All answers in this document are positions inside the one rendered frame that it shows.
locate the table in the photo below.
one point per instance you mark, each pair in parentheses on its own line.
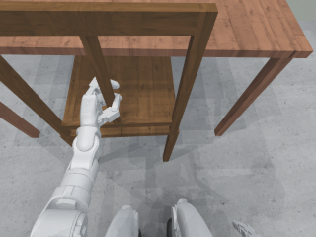
(242,28)

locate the left robot upper arm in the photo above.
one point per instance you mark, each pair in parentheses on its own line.
(62,223)

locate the left robot hand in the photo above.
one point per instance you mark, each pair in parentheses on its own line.
(91,106)

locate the robot thigh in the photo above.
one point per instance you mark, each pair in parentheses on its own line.
(124,224)
(187,220)

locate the left robot forearm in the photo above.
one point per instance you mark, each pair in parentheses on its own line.
(74,191)

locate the chair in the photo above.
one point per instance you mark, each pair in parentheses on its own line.
(148,106)

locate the left robot thigh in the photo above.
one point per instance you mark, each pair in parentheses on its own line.
(124,224)

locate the right robot hand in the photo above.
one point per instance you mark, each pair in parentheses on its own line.
(244,229)

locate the right robot thigh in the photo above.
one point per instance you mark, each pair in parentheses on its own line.
(187,220)

